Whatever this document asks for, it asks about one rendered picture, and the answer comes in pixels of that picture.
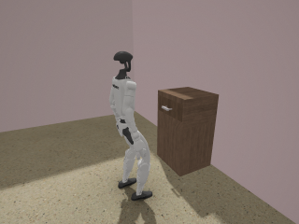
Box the handle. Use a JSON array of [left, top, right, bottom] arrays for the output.
[[162, 105, 172, 111]]

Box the right robot forearm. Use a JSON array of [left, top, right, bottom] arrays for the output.
[[125, 108, 140, 142]]

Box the right robot upper arm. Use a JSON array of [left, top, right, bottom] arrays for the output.
[[122, 79, 136, 116]]

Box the robot right hand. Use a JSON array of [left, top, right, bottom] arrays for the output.
[[134, 139, 147, 160]]

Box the drawer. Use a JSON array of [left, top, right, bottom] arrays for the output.
[[159, 95, 183, 122]]

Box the robot right shin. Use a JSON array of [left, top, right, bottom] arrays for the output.
[[136, 162, 151, 195]]

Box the right robot thigh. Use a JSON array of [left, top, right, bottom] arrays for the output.
[[125, 129, 150, 169]]

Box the cabinet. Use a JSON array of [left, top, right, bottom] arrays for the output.
[[157, 87, 219, 176]]

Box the left robot forearm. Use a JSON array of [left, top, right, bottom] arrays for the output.
[[110, 104, 121, 122]]

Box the left robot upper arm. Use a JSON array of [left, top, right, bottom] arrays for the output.
[[109, 77, 115, 105]]

